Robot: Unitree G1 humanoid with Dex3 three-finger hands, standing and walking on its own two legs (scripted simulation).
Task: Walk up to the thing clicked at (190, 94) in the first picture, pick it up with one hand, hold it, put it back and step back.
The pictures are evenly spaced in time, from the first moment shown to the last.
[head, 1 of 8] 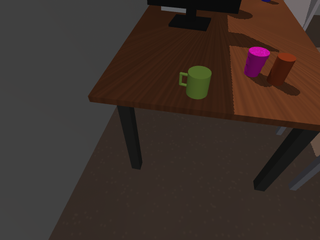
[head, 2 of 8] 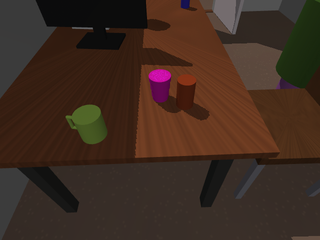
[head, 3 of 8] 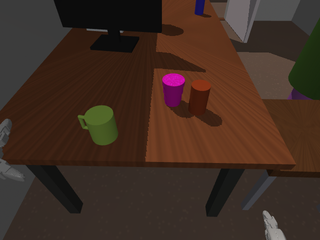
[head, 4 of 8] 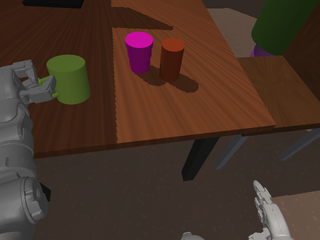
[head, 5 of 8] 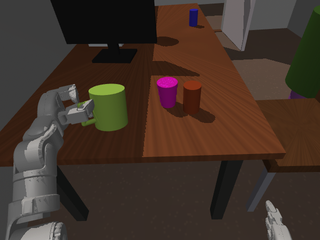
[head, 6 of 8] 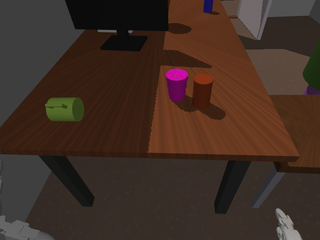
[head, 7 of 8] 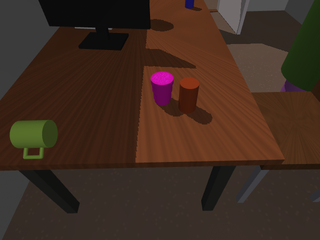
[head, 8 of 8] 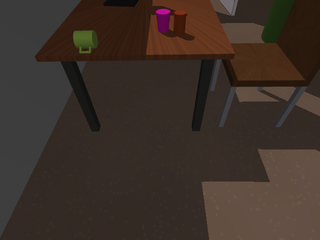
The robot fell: no
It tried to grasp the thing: yes
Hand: left
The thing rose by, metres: 0.21
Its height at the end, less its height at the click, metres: -0.01
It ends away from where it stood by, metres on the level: 0.16
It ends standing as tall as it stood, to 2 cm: yes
